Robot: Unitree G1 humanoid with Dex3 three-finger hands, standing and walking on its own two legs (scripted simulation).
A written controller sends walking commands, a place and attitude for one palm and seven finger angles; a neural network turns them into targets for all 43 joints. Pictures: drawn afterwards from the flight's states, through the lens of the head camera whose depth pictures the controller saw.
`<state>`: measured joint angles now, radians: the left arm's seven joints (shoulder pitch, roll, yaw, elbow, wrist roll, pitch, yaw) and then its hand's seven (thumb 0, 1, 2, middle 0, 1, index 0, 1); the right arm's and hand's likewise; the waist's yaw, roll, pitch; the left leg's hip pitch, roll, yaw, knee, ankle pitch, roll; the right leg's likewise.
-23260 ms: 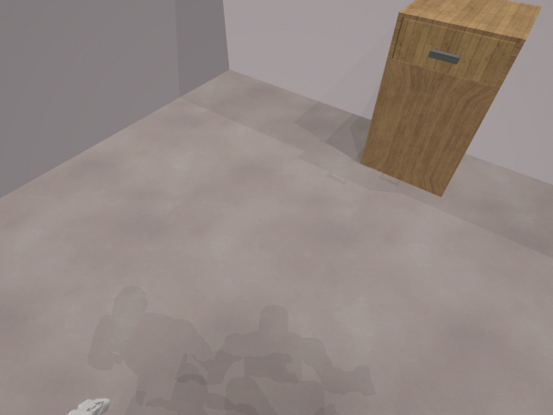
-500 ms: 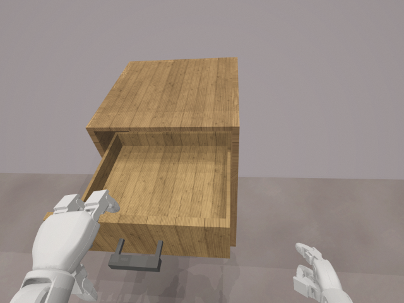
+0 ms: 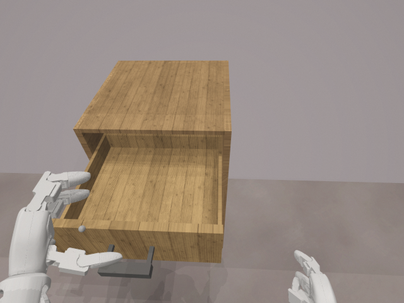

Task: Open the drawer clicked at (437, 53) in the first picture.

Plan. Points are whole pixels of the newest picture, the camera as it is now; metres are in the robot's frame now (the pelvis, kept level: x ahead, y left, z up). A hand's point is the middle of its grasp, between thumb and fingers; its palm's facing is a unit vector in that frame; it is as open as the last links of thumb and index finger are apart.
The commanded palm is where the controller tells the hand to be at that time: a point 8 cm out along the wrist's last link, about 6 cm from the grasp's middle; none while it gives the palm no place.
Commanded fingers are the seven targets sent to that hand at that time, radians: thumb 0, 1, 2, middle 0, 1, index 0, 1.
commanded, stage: draw the hand back to the body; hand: left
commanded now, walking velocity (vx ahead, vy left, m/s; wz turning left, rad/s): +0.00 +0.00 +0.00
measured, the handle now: (128, 259) +0.23 +0.20 -0.08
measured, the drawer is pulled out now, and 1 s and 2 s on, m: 0.30 0.30 0.30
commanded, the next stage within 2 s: step back with the hand held close in 0.72 s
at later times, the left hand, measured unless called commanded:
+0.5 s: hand (59, 215) +0.20 +0.24 +0.16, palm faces +0.39 -0.82 -0.43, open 8.7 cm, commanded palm +0.15 +0.28 +0.18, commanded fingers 0.00 0.90 0.90 -0.20 -0.30 -0.20 -0.30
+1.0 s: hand (54, 216) +0.19 +0.24 +0.16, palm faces +0.34 -0.80 -0.49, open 7.4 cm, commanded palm +0.13 +0.28 +0.18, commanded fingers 0.00 0.90 0.90 -0.20 -0.30 -0.20 -0.30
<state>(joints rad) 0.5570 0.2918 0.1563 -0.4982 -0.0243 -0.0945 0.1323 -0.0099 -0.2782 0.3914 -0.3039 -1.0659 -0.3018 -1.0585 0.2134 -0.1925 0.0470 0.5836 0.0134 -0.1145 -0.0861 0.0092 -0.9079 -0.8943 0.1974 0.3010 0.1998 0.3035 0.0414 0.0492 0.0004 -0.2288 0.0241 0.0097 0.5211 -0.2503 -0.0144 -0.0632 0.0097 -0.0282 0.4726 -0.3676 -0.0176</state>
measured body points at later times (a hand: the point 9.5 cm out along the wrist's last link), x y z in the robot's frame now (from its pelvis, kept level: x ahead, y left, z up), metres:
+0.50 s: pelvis +0.02 +0.00 +0.00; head +0.01 -0.03 +0.45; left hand +0.17 +0.28 +0.18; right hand +0.23 -0.22 -0.08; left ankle +0.02 +0.13 -0.73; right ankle -0.07 -0.11 -0.73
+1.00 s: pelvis +0.00 +0.00 +0.00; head +0.02 -0.02 +0.45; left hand +0.17 +0.28 +0.19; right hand +0.19 -0.23 -0.09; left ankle +0.02 +0.13 -0.73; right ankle -0.07 -0.11 -0.73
